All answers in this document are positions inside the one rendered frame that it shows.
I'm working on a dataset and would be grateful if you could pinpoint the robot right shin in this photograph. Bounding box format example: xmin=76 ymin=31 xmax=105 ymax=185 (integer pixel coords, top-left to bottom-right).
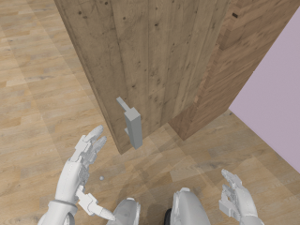
xmin=170 ymin=187 xmax=190 ymax=225

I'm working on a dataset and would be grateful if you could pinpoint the handle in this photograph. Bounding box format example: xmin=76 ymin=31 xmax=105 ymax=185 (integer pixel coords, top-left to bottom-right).
xmin=116 ymin=97 xmax=143 ymax=150

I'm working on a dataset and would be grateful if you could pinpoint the robot left hand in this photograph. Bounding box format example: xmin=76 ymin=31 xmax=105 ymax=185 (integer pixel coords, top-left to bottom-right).
xmin=54 ymin=125 xmax=116 ymax=221

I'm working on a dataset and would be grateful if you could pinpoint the left robot forearm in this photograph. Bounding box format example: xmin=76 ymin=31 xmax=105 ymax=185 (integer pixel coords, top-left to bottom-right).
xmin=37 ymin=200 xmax=78 ymax=225

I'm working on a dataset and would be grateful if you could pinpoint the robot right thigh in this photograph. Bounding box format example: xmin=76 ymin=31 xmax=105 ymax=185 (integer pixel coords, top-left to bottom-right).
xmin=172 ymin=190 xmax=211 ymax=225

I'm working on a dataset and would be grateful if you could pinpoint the cupboard door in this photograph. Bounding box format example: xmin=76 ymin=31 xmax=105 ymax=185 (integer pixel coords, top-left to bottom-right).
xmin=53 ymin=0 xmax=232 ymax=155

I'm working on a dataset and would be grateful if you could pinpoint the right robot forearm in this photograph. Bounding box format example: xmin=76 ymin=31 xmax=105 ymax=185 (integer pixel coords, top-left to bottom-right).
xmin=239 ymin=216 xmax=264 ymax=225

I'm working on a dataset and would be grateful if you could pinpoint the robot right hand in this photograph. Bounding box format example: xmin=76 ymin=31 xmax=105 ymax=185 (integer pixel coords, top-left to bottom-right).
xmin=218 ymin=169 xmax=258 ymax=222

